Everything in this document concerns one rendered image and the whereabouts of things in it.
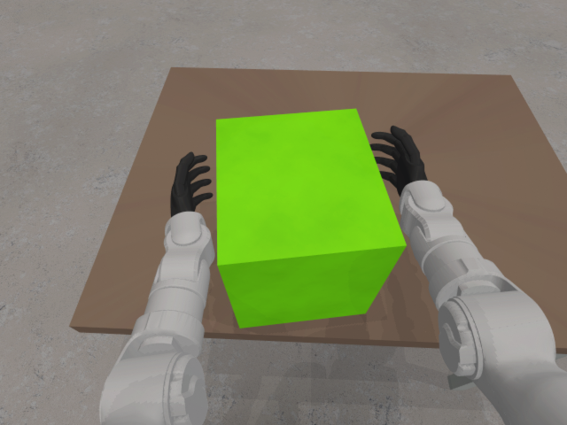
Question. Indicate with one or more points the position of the left robot hand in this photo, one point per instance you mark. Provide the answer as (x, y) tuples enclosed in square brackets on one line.
[(182, 199)]

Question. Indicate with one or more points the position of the robot right forearm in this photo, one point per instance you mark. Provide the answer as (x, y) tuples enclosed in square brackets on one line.
[(448, 258)]

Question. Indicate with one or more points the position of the robot left forearm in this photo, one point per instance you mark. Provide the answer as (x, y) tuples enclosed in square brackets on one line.
[(172, 321)]

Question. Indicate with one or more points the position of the left robot upper arm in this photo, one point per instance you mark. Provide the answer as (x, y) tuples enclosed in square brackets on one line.
[(160, 389)]

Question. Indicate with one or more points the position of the right robot upper arm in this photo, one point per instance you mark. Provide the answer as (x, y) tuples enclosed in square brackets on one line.
[(502, 342)]

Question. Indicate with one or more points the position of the table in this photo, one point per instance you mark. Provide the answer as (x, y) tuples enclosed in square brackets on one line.
[(478, 140)]

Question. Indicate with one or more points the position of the right robot hand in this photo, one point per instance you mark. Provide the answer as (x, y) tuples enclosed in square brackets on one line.
[(407, 166)]

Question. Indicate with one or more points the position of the carton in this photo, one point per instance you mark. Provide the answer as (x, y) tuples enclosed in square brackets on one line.
[(305, 227)]

